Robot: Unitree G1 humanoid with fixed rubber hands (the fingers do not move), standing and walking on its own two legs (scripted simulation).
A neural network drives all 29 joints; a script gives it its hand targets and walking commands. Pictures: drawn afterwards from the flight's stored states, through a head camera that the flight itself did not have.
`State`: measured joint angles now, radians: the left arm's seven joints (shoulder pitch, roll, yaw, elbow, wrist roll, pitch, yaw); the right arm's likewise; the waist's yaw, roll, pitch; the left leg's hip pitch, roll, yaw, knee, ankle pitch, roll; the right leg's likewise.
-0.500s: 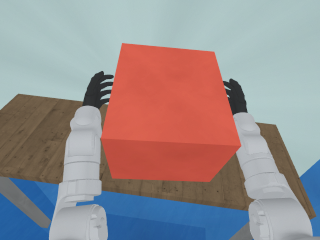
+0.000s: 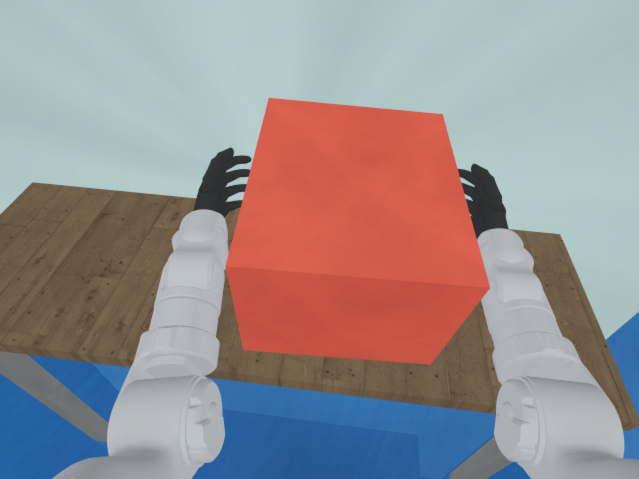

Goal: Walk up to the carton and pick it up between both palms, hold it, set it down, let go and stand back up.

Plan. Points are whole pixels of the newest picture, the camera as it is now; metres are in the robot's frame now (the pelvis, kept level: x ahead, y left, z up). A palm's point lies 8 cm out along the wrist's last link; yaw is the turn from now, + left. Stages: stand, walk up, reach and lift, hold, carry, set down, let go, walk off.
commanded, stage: set down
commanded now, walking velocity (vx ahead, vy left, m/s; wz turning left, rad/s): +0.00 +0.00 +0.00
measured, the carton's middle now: (347, 227) +0.42 -0.05 +0.08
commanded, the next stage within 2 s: none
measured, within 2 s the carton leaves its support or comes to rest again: rests again in 1.90 s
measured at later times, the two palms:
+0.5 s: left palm (221, 216) +0.42 +0.12 +0.12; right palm (486, 241) +0.37 -0.23 +0.10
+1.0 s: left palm (225, 224) +0.43 +0.12 +0.10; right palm (480, 245) +0.38 -0.23 +0.08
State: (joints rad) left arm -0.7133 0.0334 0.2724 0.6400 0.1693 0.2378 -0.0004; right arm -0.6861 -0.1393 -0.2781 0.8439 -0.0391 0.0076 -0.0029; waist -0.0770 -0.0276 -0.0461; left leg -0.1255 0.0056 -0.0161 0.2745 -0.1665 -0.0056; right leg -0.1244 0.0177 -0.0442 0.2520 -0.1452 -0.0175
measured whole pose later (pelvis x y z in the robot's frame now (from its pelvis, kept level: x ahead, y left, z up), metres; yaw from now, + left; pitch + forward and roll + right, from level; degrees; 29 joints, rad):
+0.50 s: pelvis +0.01 +0.01 +0.00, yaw -1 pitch +2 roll -1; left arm -0.68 0.03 0.24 0.67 0.17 0.21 0.02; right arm -0.66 -0.14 -0.28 0.91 -0.03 -0.05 0.00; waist -0.09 -0.01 -0.05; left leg -0.15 0.01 0.00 0.31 -0.20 0.00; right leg -0.14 0.01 -0.07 0.25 -0.15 -0.02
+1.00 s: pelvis +0.00 +0.01 +0.00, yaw -2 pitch +6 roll +0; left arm -0.76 0.03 0.31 0.85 0.21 0.07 0.00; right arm -0.70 -0.10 -0.45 0.93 -0.22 -0.09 0.06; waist -0.05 0.00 -0.07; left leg -0.23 0.01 0.02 0.28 -0.16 0.00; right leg -0.25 0.01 -0.06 0.27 -0.14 -0.02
